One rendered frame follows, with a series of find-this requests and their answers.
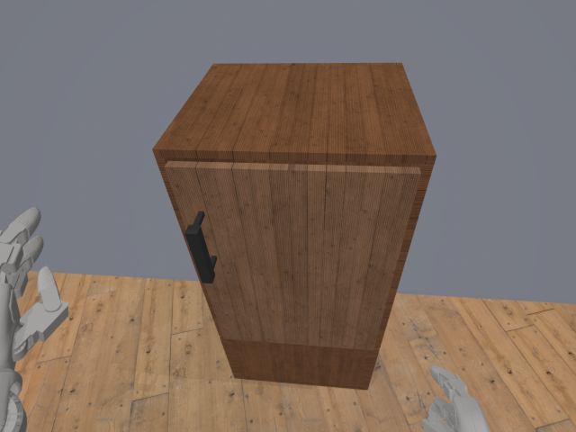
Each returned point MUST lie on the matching cupboard door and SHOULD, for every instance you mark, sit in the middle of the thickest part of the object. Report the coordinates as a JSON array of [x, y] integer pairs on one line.
[[306, 254]]

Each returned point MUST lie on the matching right robot hand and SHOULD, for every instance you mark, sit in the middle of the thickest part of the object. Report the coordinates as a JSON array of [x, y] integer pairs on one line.
[[464, 415]]

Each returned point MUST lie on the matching robot left forearm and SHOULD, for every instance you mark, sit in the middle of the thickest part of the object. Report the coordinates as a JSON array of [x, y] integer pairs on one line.
[[12, 414]]

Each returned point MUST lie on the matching handle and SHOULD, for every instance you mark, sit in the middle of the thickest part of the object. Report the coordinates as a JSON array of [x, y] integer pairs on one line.
[[204, 263]]

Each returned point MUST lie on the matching left robot hand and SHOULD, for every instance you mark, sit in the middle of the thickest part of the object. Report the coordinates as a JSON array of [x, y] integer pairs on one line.
[[17, 255]]

